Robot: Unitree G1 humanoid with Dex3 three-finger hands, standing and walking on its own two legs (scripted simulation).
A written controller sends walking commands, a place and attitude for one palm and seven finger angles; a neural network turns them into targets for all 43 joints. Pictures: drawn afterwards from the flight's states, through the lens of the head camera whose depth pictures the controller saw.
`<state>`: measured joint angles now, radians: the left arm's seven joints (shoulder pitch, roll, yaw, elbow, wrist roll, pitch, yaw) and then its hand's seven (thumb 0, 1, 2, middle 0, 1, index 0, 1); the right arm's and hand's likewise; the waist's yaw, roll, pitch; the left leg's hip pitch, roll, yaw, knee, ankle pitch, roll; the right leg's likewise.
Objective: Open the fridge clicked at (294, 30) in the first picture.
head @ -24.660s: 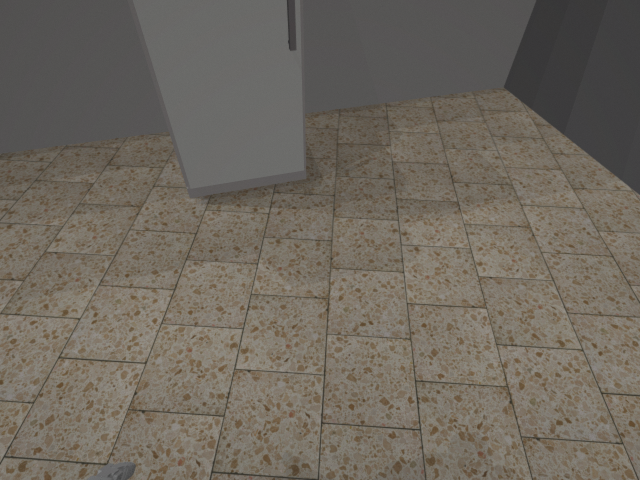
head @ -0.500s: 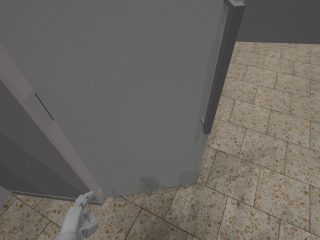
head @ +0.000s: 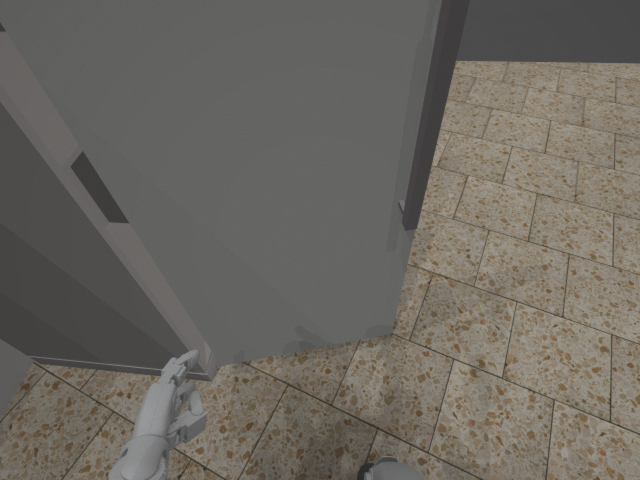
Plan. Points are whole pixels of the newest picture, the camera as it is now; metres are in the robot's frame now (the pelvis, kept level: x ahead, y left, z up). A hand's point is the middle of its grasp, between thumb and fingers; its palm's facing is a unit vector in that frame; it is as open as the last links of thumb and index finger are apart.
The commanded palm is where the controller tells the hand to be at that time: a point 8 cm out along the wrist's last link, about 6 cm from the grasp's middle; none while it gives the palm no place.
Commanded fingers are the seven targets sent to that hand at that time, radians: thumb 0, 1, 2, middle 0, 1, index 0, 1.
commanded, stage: step back with the hand held close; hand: right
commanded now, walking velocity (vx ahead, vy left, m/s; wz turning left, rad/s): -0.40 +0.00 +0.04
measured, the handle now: (423, 123) +0.58 -0.13 +0.13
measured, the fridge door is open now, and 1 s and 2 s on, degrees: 73 73 73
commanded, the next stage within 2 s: stop stepping back and stand still in 0.14 s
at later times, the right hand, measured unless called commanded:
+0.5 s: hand out of the picture +0.12 -0.26 +0.19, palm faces +0.38 +0.81 -0.44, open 7.4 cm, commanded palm +0.07 -0.30 +0.19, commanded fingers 0.00 -0.90 -0.90 0.20 0.30 0.20 0.30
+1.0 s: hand out of the picture +0.12 -0.28 +0.17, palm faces +0.41 +0.82 -0.40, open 7.4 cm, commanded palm +0.06 -0.31 +0.19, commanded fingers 0.00 -0.90 -0.90 0.20 0.30 0.20 0.30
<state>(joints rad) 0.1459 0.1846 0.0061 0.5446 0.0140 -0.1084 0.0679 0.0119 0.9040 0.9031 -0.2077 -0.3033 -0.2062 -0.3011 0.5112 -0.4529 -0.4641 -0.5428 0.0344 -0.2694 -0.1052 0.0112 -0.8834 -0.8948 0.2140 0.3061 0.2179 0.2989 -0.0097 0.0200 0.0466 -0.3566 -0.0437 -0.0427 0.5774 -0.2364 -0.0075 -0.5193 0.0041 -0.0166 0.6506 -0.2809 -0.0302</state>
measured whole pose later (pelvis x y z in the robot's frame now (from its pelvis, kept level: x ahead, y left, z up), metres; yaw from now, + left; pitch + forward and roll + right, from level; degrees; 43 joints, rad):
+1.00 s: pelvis -0.09 -0.02 +0.01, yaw +3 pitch -1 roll +1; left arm 0.25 0.21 -0.01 0.66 0.01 -0.14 0.07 0.01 0.90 0.90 -0.21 -0.30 -0.21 -0.30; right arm 0.50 -0.38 -0.39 -0.39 0.03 -0.23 -0.13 0.01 -0.88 -0.90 0.21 0.31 0.22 0.30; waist -0.01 0.01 -0.03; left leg -0.19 -0.03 0.02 0.48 -0.28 0.02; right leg -0.25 0.00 0.00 0.52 -0.25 -0.01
